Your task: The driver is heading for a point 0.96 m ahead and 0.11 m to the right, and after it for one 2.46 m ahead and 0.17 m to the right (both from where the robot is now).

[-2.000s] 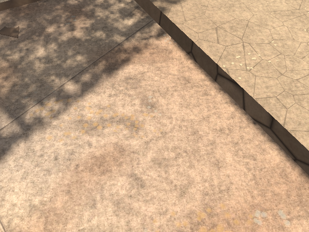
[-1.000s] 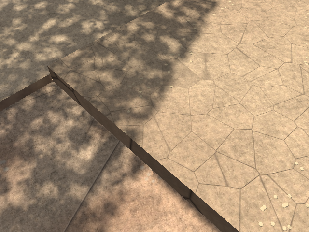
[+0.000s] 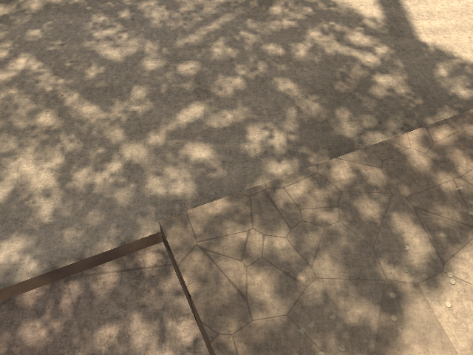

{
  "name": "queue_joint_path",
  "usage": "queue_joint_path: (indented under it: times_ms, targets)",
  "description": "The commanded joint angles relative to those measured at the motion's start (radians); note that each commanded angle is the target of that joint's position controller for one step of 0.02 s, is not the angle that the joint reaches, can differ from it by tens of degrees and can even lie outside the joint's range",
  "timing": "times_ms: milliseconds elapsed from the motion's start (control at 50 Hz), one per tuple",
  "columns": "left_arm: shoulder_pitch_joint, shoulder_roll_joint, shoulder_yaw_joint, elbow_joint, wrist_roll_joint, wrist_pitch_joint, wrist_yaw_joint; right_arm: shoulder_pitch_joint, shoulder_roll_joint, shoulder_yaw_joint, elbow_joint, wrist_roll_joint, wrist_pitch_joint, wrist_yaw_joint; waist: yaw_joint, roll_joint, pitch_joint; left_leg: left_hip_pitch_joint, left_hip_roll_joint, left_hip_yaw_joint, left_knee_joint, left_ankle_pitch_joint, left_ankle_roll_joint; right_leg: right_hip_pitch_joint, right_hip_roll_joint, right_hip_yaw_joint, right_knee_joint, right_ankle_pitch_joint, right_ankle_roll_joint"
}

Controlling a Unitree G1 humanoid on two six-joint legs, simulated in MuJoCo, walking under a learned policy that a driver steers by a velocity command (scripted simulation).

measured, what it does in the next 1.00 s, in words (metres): climbs: right foot 0.12 m higher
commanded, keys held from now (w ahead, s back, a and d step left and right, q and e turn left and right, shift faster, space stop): e+shift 0.30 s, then q+shift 0.20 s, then w+q+shift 0.50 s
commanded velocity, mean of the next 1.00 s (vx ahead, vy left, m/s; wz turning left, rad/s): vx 0.32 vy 0.00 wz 0.03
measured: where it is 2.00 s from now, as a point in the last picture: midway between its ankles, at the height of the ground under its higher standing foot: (233, 156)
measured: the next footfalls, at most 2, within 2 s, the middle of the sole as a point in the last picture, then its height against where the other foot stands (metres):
right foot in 0.32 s outside the picture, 0.12 m higher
left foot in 1.12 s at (256, 328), level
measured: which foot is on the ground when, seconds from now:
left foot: down 0.00-0.32, up 0.34-1.00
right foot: up 0.00-0.30, down 0.32-1.00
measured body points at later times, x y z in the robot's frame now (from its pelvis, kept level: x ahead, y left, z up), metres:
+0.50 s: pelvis +0.08 -0.11 +0.05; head +0.09 -0.15 +0.50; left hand +0.32 +0.06 -0.02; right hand +0.14 -0.43 -0.07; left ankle +0.07 +0.05 -0.56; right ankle +0.10 -0.20 -0.62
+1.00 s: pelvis +0.26 -0.14 +0.10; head +0.26 -0.14 +0.55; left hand +0.23 +0.13 -0.03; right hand +0.46 -0.37 +0.00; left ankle +0.40 -0.01 -0.56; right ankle +0.10 -0.21 -0.62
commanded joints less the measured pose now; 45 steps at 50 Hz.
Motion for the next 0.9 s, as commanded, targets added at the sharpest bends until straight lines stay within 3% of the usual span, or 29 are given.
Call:
queue_joint_path:
  times_ms: [20, 80, 140, 160, 200, 220, 260, 300, 320, 340, 360, 380, 400, 420, 440, 480, 500, 520, 540, 560, 600, 640, 720, 740, 760, 800, 820, 860, 900]
  targets:
    - [-0.076, -0.004, -0.004, -0.141, 0.016, 0.013, 0.003, 0.048, -0.108, -0.027, -0.059, -0.008, -0.006, -0.022, 0.027, 0.029, -0.083, 0.223, 0.380, -0.239, -0.132, 0.175, 0.145, -0.266, -0.036, 0.077, 0.174, -0.012, 0.004]
    - [-0.116, -0.005, -0.003, -0.192, 0.025, 0.021, -0.005, 0.054, -0.120, -0.032, -0.080, -0.007, 0.007, -0.018, 0.040, 0.062, -0.063, 0.216, 0.361, -0.154, -0.105, 0.176, 0.103, -0.300, -0.059, 0.072, 0.119, 0.031, 0.026]
    - [-0.166, -0.002, -0.004, -0.241, 0.016, 0.031, -0.020, 0.065, -0.156, -0.043, -0.105, -0.012, 0.027, -0.012, 0.023, 0.144, -0.017, 0.187, 0.343, -0.048, -0.125, 0.232, 0.088, -0.229, -0.087, 0.008, -0.087, 0.045, 0.027]
    - [-0.162, -0.002, -0.007, -0.232, 0.014, 0.032, -0.030, 0.053, -0.156, -0.044, -0.113, -0.012, 0.033, -0.008, 0.009, 0.135, -0.021, 0.198, 0.329, 0.014, -0.114, 0.268, 0.068, -0.176, -0.104, -0.026, -0.199, 0.050, 0.015]
    - [-0.191, -0.019, -0.018, -0.250, -0.005, 0.028, -0.048, 0.013, -0.191, -0.057, -0.141, -0.019, 0.037, 0.002, 0.001, 0.189, -0.038, 0.162, 0.339, 0.071, -0.114, 0.295, 0.043, -0.006, -0.131, -0.049, -0.446, 0.001, -0.022]
    - [-0.224, -0.015, -0.028, -0.270, -0.070, -0.004, -0.040, -0.066, -0.302, -0.100, -0.130, 0.022, 0.079, -0.013, 0.003, 0.223, -0.051, 0.150, 0.358, 0.049, -0.138, 0.345, 0.070, 0.013, -0.136, -0.048, -0.418, -0.005, 0.009]
    - [-0.183, 0.036, -0.015, -0.265, -0.048, -0.025, -0.037, -0.110, -0.302, -0.106, -0.136, 0.037, 0.112, -0.013, 0.029, 0.191, -0.087, 0.195, 0.391, 0.083, -0.088, 0.521, 0.071, 0.099, -0.114, -0.088, -0.547, -0.061, -0.008]
    - [-0.100, 0.095, 0.015, -0.238, -0.047, -0.033, -0.031, -0.113, -0.296, -0.109, -0.116, 0.067, 0.115, 0.007, 0.064, 0.175, -0.127, 0.230, 0.358, 0.132, 0.074, 0.888, 0.037, 0.266, -0.028, -0.121, -0.794, -0.003, -0.061]
    - [-0.008, 0.154, 0.044, -0.210, -0.046, -0.038, -0.028, -0.049, -0.239, -0.093, -0.101, 0.069, 0.106, 0.015, 0.082, 0.112, -0.176, 0.184, 0.283, 0.131, 0.301, 0.983, -0.008, 0.436, 0.055, -0.028, -0.993, 0.113, -0.123]
    - [0.042, 0.335, 0.091, -0.223, -0.043, -0.047, -0.020, -0.045, -0.138, -0.064, -0.176, 0.018, 0.089, 0.008, 0.053, -0.310, -0.207, -0.277, 0.115, 0.084, 0.743, 0.018, -0.146, 0.692, -0.164, 0.543, -1.236, 0.572, -0.297]
    - [0.047, 0.355, 0.094, -0.254, 0.019, -0.063, -0.034, -0.108, -0.157, -0.068, -0.188, 0.028, 0.063, 0.025, 0.085, -0.314, -0.405, -0.394, -0.067, -0.217, 1.057, -0.426, -0.183, 0.705, -0.334, 0.913, -1.472, 0.622, -0.444]
    - [0.043, 0.270, 0.052, -0.235, 0.026, -0.089, -0.065, -0.164, -0.180, -0.078, -0.171, 0.070, 0.059, 0.037, 0.089, -0.150, -0.385, -0.436, -0.044, -0.317, 1.144, -0.406, -0.158, 0.659, -0.373, 0.751, -1.468, 0.572, -0.401]
    - [0.031, 0.190, 0.024, -0.193, 0.005, -0.107, -0.083, -0.190, -0.132, -0.057, -0.166, 0.083, 0.062, 0.032, 0.059, -0.167, -0.291, -0.470, -0.012, -0.307, 1.079, -0.374, -0.134, 0.589, -0.335, 0.619, -1.419, 0.472, -0.332]
    - [0.017, 0.114, 0.010, -0.155, -0.026, -0.112, -0.088, -0.173, -0.119, -0.053, -0.147, 0.067, 0.069, 0.014, 0.028, -0.175, -0.193, -0.502, 0.023, -0.303, 1.010, -0.332, -0.133, 0.551, -0.291, 0.513, -1.374, 0.375, -0.242]
    - [-0.010, 0.057, -0.003, -0.129, -0.026, -0.113, -0.080, -0.151, -0.133, -0.060, -0.129, 0.060, 0.080, 0.000, 0.009, -0.198, -0.146, -0.449, 0.020, -0.319, 0.996, -0.302, -0.136, 0.475, -0.270, 0.429, -1.333, 0.360, -0.195]
    - [-0.013, 0.069, 0.005, -0.115, 0.008, -0.130, -0.061, -0.135, -0.154, -0.076, -0.125, 0.059, 0.080, -0.003, -0.005, -0.142, -0.136, -0.421, -0.028, -0.311, 1.007, -0.209, -0.130, 0.452, -0.267, 0.344, -1.334, 0.377, -0.166]
    - [-0.006, 0.093, 0.014, -0.118, 0.014, -0.137, -0.042, -0.167, -0.152, -0.078, -0.144, 0.058, 0.073, -0.003, 0.000, -0.113, -0.138, -0.456, -0.039, -0.311, 0.992, -0.155, -0.126, 0.492, -0.283, 0.327, -1.341, 0.412, -0.167]
    - [0.149, 0.117, -0.006, 0.002, 0.027, -0.169, -0.102, -0.088, -0.146, -0.048, -0.089, -0.025, 0.007, 0.049, 0.032, -0.311, -0.171, -0.548, -0.094, -0.409, 1.144, 0.040, -0.098, 0.430, -0.219, 0.300, -1.331, -0.100, -0.154]
    - [0.193, 0.097, -0.011, 0.040, 0.041, -0.181, -0.132, -0.070, -0.143, -0.057, -0.068, -0.029, -0.026, 0.074, 0.035, -0.174, -0.101, -0.640, -0.130, -0.421, 1.188, 0.082, -0.055, 0.450, -0.234, 0.346, -1.412, -0.306, -0.132]
    - [0.149, 0.118, -0.015, 0.046, 0.055, -0.182, -0.146, -0.063, -0.128, -0.049, -0.055, -0.017, -0.048, 0.093, 0.018, -0.107, -0.063, -0.719, -0.136, -0.441, 1.198, 0.161, -0.025, 0.444, -0.263, 0.374, -1.450, -0.346, -0.118]
    - [0.058, 0.107, -0.033, 0.057, 0.054, -0.188, -0.139, -0.081, -0.124, -0.042, -0.047, -0.007, -0.067, 0.109, -0.005, -0.064, -0.088, -0.787, -0.111, -0.472, 1.171, 0.288, -0.005, 0.486, -0.294, 0.354, -1.492, -0.271, -0.100]
    - [0.016, 0.068, -0.058, 0.073, 0.060, -0.195, -0.112, -0.078, -0.132, -0.037, -0.032, -0.001, -0.059, 0.123, -0.014, -0.071, -0.143, -0.796, -0.076, -0.469, 1.178, 0.337, -0.020, 0.535, -0.317, 0.306, -1.514, -0.202, -0.091]
    - [0.149, 0.043, -0.087, 0.167, 0.070, -0.215, -0.081, -0.136, -0.099, -0.024, -0.021, -0.023, -0.047, 0.141, 0.028, -0.067, -0.111, -0.898, -0.006, -0.447, 1.072, 0.329, -0.015, 0.676, -0.351, 0.221, -1.568, -0.079, -0.148]
    - [0.203, 0.220, 0.004, 0.166, -0.005, -0.221, -0.056, -0.204, -0.095, -0.055, -0.101, -0.008, 0.007, 0.111, -0.018, 0.056, -0.112, -0.816, 0.018, -0.291, 1.023, 0.206, -0.073, 0.722, -0.401, 0.190, -1.657, -0.126, -0.112]
    - [0.201, 0.221, 0.010, 0.175, -0.009, -0.221, -0.044, -0.249, -0.097, -0.053, -0.121, -0.003, 0.036, 0.104, 0.000, 0.032, -0.070, -0.812, 0.051, -0.269, 0.952, 0.154, -0.102, 0.723, -0.389, 0.159, -1.705, -0.148, -0.111]
    - [0.239, 0.137, 0.004, 0.192, 0.015, -0.223, -0.035, -0.270, -0.069, -0.061, -0.130, -0.006, 0.068, 0.092, 0.015, -0.054, -0.004, -0.897, 0.072, -0.282, 0.992, 0.072, -0.107, 0.802, -0.404, 0.134, -1.752, -0.193, -0.117]
    - [0.253, 0.136, 0.006, 0.181, 0.018, -0.218, -0.037, -0.265, -0.073, -0.066, -0.134, -0.006, 0.077, 0.095, 0.030, -0.068, 0.024, -0.917, 0.073, -0.250, 0.950, 0.032, -0.105, 0.830, -0.401, 0.095, -1.798, -0.201, -0.129]
    - [0.279, 0.103, 0.009, 0.199, 0.025, -0.209, -0.033, -0.284, -0.073, -0.074, -0.145, -0.009, 0.083, 0.102, 0.024, -0.048, 0.083, -0.921, 0.087, -0.260, 0.863, 0.022, -0.080, 0.882, -0.399, 0.021, -1.847, -0.143, -0.115]
    - [0.296, 0.110, 0.015, 0.202, 0.030, -0.207, -0.034, -0.281, -0.064, -0.076, -0.144, -0.008, 0.090, 0.119, 0.028, -0.050, 0.106, -0.910, 0.076, -0.192, 0.800, 0.021, -0.046, 0.957, -0.377, -0.073, -1.878, -0.057, -0.108]
Keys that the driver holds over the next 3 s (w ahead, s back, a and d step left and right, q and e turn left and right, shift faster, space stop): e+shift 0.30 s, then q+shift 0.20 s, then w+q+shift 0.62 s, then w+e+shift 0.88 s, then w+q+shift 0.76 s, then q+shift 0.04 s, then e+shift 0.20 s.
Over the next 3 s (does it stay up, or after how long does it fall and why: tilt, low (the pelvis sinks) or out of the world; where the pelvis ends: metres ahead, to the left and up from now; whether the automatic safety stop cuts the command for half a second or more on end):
stays up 2.03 -0.13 0.05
